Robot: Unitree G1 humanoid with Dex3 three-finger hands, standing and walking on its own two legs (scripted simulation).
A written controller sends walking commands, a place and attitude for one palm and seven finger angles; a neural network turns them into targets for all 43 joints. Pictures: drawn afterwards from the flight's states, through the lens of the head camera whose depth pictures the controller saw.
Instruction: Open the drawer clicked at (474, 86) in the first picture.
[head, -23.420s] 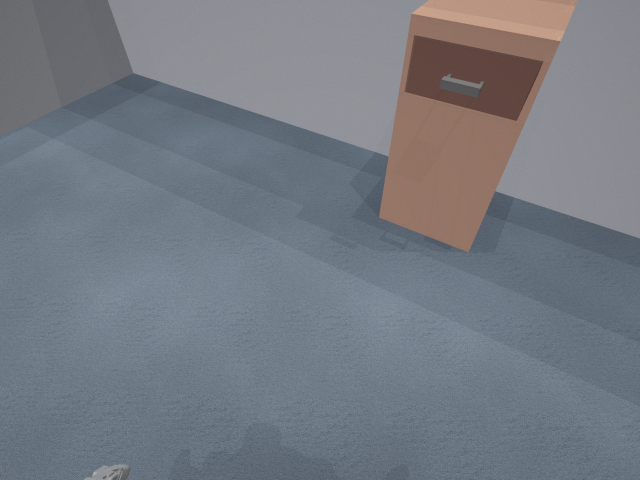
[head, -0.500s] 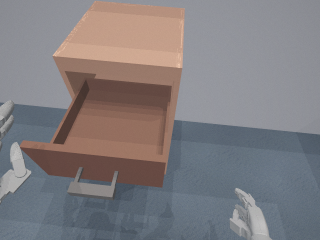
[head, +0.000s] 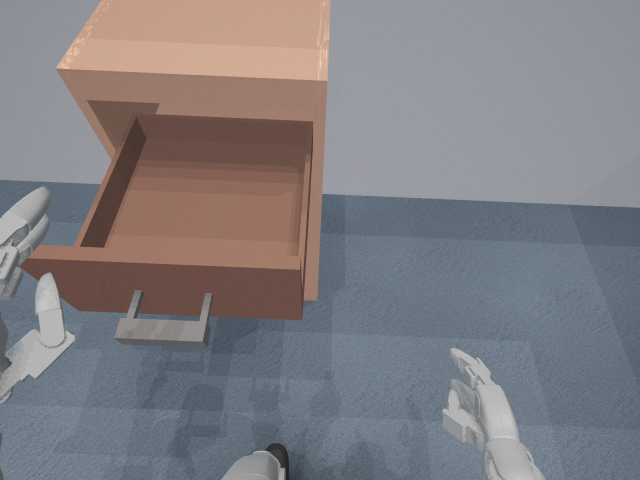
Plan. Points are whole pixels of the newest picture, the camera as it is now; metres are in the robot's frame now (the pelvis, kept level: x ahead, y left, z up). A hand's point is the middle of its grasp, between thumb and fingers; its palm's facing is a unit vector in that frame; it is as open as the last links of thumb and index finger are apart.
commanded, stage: step back with the hand held close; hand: left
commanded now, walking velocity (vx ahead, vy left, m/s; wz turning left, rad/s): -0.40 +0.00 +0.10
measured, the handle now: (168, 316) +0.31 +0.24 -0.07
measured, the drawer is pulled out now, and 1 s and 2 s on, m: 0.30 0.30 0.30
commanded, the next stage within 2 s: stop stepping back and stand still in 0.26 s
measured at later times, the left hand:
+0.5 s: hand out of the picture +0.05 +0.19 +0.17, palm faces +0.37 -0.78 -0.51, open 7.4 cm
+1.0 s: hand out of the picture -0.04 +0.19 +0.17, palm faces +0.51 -0.75 -0.42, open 7.4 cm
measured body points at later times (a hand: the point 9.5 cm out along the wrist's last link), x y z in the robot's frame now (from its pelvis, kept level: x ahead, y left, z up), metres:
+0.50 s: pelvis -0.12 -0.05 -0.01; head -0.08 -0.04 +0.44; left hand +0.02 +0.23 +0.19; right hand +0.08 -0.25 -0.09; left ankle -0.08 +0.10 -0.72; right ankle -0.08 -0.13 -0.74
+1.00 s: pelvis -0.19 -0.07 +0.00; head -0.21 -0.07 +0.45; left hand -0.07 +0.23 +0.19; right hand -0.02 -0.30 -0.09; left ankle -0.22 +0.04 -0.72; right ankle -0.08 -0.13 -0.73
